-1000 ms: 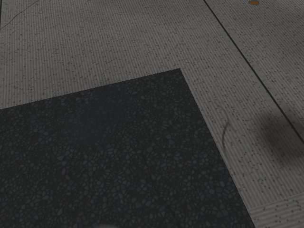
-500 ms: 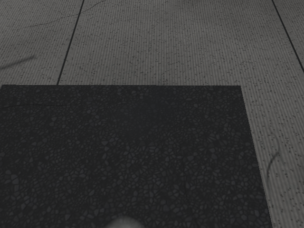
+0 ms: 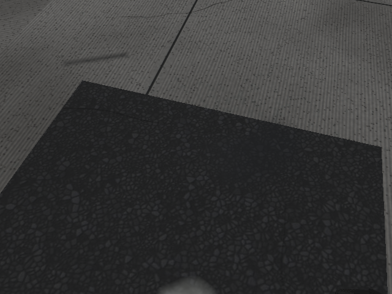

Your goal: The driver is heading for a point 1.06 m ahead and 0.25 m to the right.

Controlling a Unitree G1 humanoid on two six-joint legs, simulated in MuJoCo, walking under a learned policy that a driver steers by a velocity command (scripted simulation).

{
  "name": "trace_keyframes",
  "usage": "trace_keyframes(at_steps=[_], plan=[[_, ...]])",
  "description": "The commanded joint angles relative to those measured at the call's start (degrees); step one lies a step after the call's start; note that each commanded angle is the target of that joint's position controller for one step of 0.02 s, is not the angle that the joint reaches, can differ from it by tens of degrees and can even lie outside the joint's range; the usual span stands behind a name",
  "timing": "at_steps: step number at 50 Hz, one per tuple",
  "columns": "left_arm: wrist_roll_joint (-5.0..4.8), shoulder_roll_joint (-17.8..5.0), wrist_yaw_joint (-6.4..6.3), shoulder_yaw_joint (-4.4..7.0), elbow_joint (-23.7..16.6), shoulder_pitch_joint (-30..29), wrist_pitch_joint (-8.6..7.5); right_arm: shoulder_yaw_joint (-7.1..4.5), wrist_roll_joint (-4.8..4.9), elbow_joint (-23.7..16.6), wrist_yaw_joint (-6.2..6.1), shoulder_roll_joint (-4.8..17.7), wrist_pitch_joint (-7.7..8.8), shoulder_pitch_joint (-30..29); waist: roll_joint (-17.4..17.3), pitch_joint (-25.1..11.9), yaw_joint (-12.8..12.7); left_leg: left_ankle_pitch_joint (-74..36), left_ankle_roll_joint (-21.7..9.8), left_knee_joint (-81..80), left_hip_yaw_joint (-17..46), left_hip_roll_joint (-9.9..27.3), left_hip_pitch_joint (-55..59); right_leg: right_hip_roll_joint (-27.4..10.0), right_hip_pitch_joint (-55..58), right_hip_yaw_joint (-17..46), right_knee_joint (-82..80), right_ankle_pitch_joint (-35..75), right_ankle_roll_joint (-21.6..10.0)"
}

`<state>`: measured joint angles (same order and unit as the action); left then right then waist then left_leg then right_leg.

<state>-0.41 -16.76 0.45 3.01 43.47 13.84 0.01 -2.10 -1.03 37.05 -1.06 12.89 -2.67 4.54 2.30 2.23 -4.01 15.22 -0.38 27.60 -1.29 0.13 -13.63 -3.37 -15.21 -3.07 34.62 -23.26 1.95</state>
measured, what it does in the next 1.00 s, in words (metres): walks ahead: right foot, then left foot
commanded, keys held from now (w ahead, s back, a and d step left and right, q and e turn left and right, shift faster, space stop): e+shift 0.16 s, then w+e+shift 0.24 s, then w+shift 0.10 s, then w+q+shift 0.18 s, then q+shift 0.32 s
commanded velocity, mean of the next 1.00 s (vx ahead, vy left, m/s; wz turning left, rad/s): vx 0.46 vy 0.00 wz -0.16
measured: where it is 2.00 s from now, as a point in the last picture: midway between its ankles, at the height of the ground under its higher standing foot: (278, 215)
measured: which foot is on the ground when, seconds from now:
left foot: down 0.00-0.34, up 0.36-0.78, down 0.80-1.00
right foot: up 0.00-0.34, down 0.36-0.80, up 0.82-1.00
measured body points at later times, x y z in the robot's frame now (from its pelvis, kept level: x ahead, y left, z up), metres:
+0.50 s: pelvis +0.06 -0.09 +0.00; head +0.07 -0.12 +0.44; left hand +0.19 +0.18 -0.10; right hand +0.14 -0.39 -0.11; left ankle +0.10 +0.06 -0.66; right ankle -0.04 -0.12 -0.74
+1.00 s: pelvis +0.38 -0.21 +0.00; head +0.43 -0.22 +0.44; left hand +0.65 -0.02 -0.06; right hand +0.40 -0.51 -0.12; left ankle +0.44 -0.20 -0.74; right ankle +0.36 -0.39 -0.64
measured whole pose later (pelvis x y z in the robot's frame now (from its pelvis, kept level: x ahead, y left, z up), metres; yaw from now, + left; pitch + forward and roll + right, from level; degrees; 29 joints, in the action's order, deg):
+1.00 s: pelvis +0.38 -0.21 +0.00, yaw -9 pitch +0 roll +1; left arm 1.7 -15.3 -0.3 -0.1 33.2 2.2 -6.3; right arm -3.6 1.3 41.6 0.8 17.8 3.3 17.6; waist 0.7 5.8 2.9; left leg 5.0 -9.7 22.0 3.8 -13.0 -15.7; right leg -0.7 -33.2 11.0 70.0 -21.7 3.3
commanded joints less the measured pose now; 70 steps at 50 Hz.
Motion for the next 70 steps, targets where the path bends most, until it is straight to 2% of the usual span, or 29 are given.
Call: trace_keyframes(at_steps=[1, 3, 7, 11, 15, 17, 18, 19, 20, 23, 27, 34, 38, 39, 40, 41, 42, 43, 44, 45, 48, 51, 55, 60, 61, 63, 64, 66, 70], plan=[[-0.84, -9.88, -0.74, 3.05, -5.17, -2.97, 0.86, -4.79, -0.16, -2.68, -1.03, 13.57, 1.46, 2.35, -14.80, -5.86, 5.99, -33.19, -14.23, -6.42, 13.53, 19.45, 12.80, 0.49, -15.77, 2.40, 20.20, -11.40, 2.16], [-1.79, -8.09, -1.17, 3.68, -4.30, 0.83, 2.71, -3.96, 0.06, -2.66, -1.50, 10.59, 2.05, 0.36, -12.14, -4.55, 3.73, -31.66, -14.47, -7.90, 9.22, 20.01, 7.99, -0.27, -17.14, 4.84, 31.86, -11.49, 3.17], [-0.96, -4.65, -1.40, 3.12, -6.71, -1.22, 4.05, -3.84, -0.05, -2.39, -1.85, 8.75, 2.33, -3.90, -10.44, -3.20, 2.97, -22.24, -11.91, -9.40, 0.98, 17.51, 5.62, -2.32, -16.85, 2.59, 26.17, -1.43, 4.04], [-1.51, -4.18, 1.20, 2.35, -10.32, -3.69, 3.20, -5.55, 1.55, -1.09, -0.88, 13.43, 3.30, 0.71, -10.69, -6.33, 5.39, 7.49, -10.54, -14.92, 1.86, 20.55, 6.89, -3.46, -11.61, -0.71, 15.28, -1.05, -0.05], [-2.09, -5.36, 1.62, 3.13, -7.97, 1.87, 2.42, -6.01, 3.25, -0.55, 1.10, 14.60, 5.11, -2.53, -8.28, -2.44, 0.81, 21.03, -7.12, -16.08, -0.68, 20.67, 3.61, -2.38, -3.89, -5.29, 6.83, -2.13, -5.58], [-1.83, -5.73, 0.89, 3.94, -2.44, 12.48, 1.95, -5.30, 3.15, -0.80, 1.49, 11.50, 5.22, -5.71, -1.86, -1.43, -4.12, 20.60, -4.30, -3.12, -8.29, 15.22, -3.76, 2.73, 9.21, -10.16, -0.94, 0.28, -8.27], [-1.74, -9.11, 0.26, 5.65, 0.76, 22.53, 1.39, -4.07, 2.34, -1.79, 1.79, 7.43, 5.57, -7.68, 8.42, -1.89, -8.10, 12.53, -1.67, 20.70, -13.61, 9.95, -14.72, 0.58, 20.72, -0.63, -5.15, -3.89, -12.32], [-1.26, -17.13, 0.55, 6.67, -1.51, 22.80, -0.80, -2.78, 1.87, -7.23, 1.60, 3.65, 6.73, -11.86, 21.70, 2.64, -5.93, 21.13, 2.18, 44.49, -7.99, -0.93, -41.39, -12.51, 25.70, 38.70, -18.39, -15.61, -22.93], [2.56, -14.51, 1.21, 5.23, -4.79, 15.23, -0.02, -1.73, -5.17, -7.94, 2.63, 5.10, 5.78, -12.51, 12.14, 0.50, -5.55, 17.39, 1.89, 47.84, 1.85, 0.59, -49.00, -17.64, 23.94, 49.10, -28.02, -19.30, -22.06], [2.01, -9.17, 0.47, 2.96, -5.43, 10.07, -1.22, -2.61, -3.40, -3.28, 4.38, 10.12, 6.07, -5.13, 1.17, 2.57, 0.28, 0.29, 2.19, 39.66, 2.01, 6.61, -38.54, -11.79, 15.59, 29.91, -26.13, -12.33, -17.06], [0.90, -7.72, 0.71, 1.97, -1.96, 12.91, -4.18, -1.88, -1.82, -0.54, 5.26, 9.29, 3.62, -3.89, 1.14, 4.45, 0.91, -9.38, 2.22, 31.50, -1.71, 5.54, -34.79, -6.41, 16.75, 16.81, -30.41, 4.69, -13.95], [2.03, -6.11, -0.02, 0.34, 3.15, 15.38, -5.79, 0.39, -0.14, -2.42, 5.94, 5.88, 3.99, -11.61, 1.79, 8.89, -0.19, -15.12, -4.72, 12.75, -6.40, 0.27, -28.30, -6.89, 19.37, -1.09, -35.53, 35.59, -9.35], [3.42, -10.00, -2.35, 0.99, 3.91, 11.57, -4.86, -0.31, -0.76, 3.59, 4.27, 9.06, 4.63, 8.27, 5.31, -4.15, 9.16, -11.98, -8.47, 11.26, -10.84, -9.24, -6.14, -7.31, 25.31, -6.44, -8.36, 91.37, -4.41], [1.76, -14.45, -3.82, 2.20, 1.08, 7.12, -3.54, -3.87, 5.25, 3.69, 4.48, 15.69, 6.49, 17.17, 7.57, -10.65, 15.06, -22.57, -8.10, 7.13, -5.54, -6.81, 5.17, -7.20, 23.87, -4.31, 5.96, 92.82, -2.06], [2.36, -13.55, -3.89, 1.92, -1.04, 0.72, -3.24, -4.26, 5.21, 7.00, 3.47, 16.72, 6.50, 27.40, 1.92, -13.88, 20.15, -28.26, -7.83, 0.59, 0.93, -4.06, 18.40, -1.56, 14.33, -4.59, 25.98, 72.46, 0.27], [4.89, -0.78, -2.43, -1.15, -4.45, 2.45, -4.70, -4.10, 3.26, 7.23, 2.76, 18.79, 6.67, 27.15, -24.14, -14.45, 11.23, -47.69, -14.45, 7.57, 20.94, 6.42, 37.17, 13.03, -14.45, 2.06, 54.64, -8.34, 4.08], [0.17, -1.88, -1.17, -1.82, -5.28, 12.42, -6.92, -4.43, -0.53, 4.46, 2.76, 19.89, 7.58, 20.75, -17.46, -29.40, 6.71, -30.05, -25.76, -4.09, 50.04, 18.22, 43.55, 13.36, -23.18, 17.19, 67.32, -9.10, 3.79], [-0.69, -7.91, -0.89, -1.01, -6.08, 6.70, -7.98, -4.84, 0.37, 0.36, 2.46, 17.23, 7.44, 15.81, -5.42, -23.22, 8.22, -18.82, -23.55, -8.16, 47.01, 15.57, 34.04, 9.29, -20.91, 18.06, 61.50, -4.30, 1.05], [-0.87, -7.83, -0.64, -0.76, -8.39, 1.62, -8.40, -4.14, 1.75, 0.34, 2.54, 14.31, 7.60, 12.39, 2.81, -10.11, 4.61, -15.91, -22.10, -11.48, 40.50, 12.57, 20.95, 7.29, -22.38, 15.46, 54.61, -2.52, -0.44], [0.38, -7.65, -0.83, -0.66, -8.64, -0.76, -7.97, -3.27, 2.69, -0.50, 2.77, 11.70, 7.86, 9.44, 7.50, -6.74, 2.66, -18.56, -20.34, -12.99, 35.58, 10.08, 12.72, 4.75, -20.24, 13.88, 49.63, -1.22, -1.04], [2.19, -7.23, -0.80, -0.34, -10.60, -1.05, -6.23, -3.42, 2.31, -1.67, 1.73, 12.21, 7.52, 7.59, 2.94, -0.92, 0.45, -36.47, -19.24, -14.09, 25.13, 4.17, -2.23, 2.70, -15.60, 12.16, 38.29, 0.97, 1.29], [2.78, -3.67, -1.80, -1.24, -13.25, -5.85, -4.98, -4.35, 2.86, -0.81, -0.02, 14.54, 5.50, 8.66, -0.22, -3.46, 1.48, -48.04, -15.48, -9.08, 19.41, -1.42, -6.49, 5.66, -13.28, 8.24, 21.23, 6.34, 3.90], [0.95, -3.83, -2.26, -0.92, -15.23, -12.88, -3.71, -5.25, 4.37, -0.97, -2.42, 15.31, 1.47, 10.36, -5.73, -9.73, 5.00, -35.03, -6.86, -3.93, 21.96, -4.48, -3.15, 9.96, -9.58, 9.24, 5.29, 19.63, 4.90], [0.70, -6.79, -1.53, 0.97, -14.27, -13.65, -5.18, -4.81, 2.60, -4.17, -2.92, 11.88, 0.17, 6.99, -10.98, -8.49, 4.80, -20.28, -5.42, 3.79, 31.78, -2.59, 2.96, 8.15, -6.84, 14.52, -8.08, 22.11, 2.92], [0.84, -6.71, -1.53, 1.28, -12.94, -10.28, -5.65, -4.37, 2.66, -5.22, -2.54, 10.87, 0.15, 5.16, -10.18, -9.65, 3.09, -15.98, -4.62, 8.91, 31.21, -3.76, 2.87, 5.89, -1.62, 14.37, -13.62, 27.06, 1.38], [2.88, -7.60, -2.24, 0.91, -13.83, -8.05, -4.83, -2.04, 1.33, -5.06, -2.00, 4.50, 0.13, 13.15, 7.19, -16.37, 7.12, 26.96, -0.09, 32.32, 19.10, -13.47, -13.26, -12.79, 21.98, 31.05, -9.82, 57.68, -9.55], [2.50, -9.64, -2.14, 2.02, -12.17, -5.47, -3.95, -2.99, 2.10, -4.97, -0.68, 10.50, 0.71, 21.97, 17.41, -22.34, 10.70, 26.15, 1.56, 40.73, 15.64, -8.33, -18.45, -23.58, 23.57, 50.05, -13.68, 31.95, -18.99], [0.76, -4.69, -2.10, 1.17, -13.64, -6.02, -3.07, -4.12, 2.06, -3.27, -0.27, 15.93, 0.43, 12.99, 5.07, -13.20, 4.96, 12.84, 3.85, 43.48, 10.13, -3.74, -23.44, -11.88, 15.47, 40.13, -17.96, -10.12, -13.25], [0.84, -8.53, -1.80, 2.08, -10.99, -0.83, -2.81, -1.44, 0.64, -3.45, 0.59, 9.51, 2.32, 10.05, 3.64, -4.90, 3.41, 9.74, 1.91, 36.43, 1.96, -2.40, -17.29, -4.53, -0.18, 28.36, -23.85, -13.64, -9.16]])
Keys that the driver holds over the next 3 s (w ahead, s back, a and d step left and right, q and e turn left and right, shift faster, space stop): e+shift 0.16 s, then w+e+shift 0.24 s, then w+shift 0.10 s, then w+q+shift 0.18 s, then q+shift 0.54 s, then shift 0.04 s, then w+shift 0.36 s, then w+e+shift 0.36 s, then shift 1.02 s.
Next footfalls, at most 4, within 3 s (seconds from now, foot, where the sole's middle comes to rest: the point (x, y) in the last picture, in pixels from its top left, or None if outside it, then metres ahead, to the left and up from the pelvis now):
0.36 right None -0.01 -0.14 -0.77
0.80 left None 0.48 -0.21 -0.77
1.24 right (311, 239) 0.69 -0.36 -0.77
1.58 left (259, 260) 0.60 -0.17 -0.77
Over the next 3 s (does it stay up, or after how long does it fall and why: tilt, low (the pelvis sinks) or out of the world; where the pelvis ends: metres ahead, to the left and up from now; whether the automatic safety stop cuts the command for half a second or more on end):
stays up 1.24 -0.27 -0.01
